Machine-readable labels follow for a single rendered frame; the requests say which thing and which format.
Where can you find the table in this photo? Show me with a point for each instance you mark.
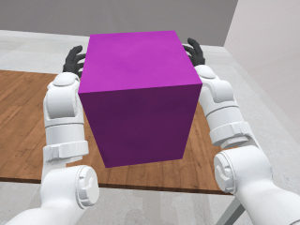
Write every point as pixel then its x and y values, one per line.
pixel 23 136

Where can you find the right robot upper arm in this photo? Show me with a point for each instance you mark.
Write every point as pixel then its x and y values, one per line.
pixel 245 173

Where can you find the robot right forearm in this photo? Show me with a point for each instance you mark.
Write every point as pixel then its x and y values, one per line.
pixel 227 126

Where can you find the robot left forearm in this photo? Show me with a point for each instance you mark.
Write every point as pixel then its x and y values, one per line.
pixel 63 120

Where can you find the left robot upper arm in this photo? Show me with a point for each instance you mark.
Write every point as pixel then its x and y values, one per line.
pixel 65 195

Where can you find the left robot hand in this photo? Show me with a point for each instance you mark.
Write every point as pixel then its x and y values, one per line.
pixel 71 63

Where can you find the carton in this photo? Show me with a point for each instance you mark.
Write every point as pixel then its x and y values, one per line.
pixel 139 92

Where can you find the right robot hand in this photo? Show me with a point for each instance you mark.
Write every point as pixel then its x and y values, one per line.
pixel 196 52

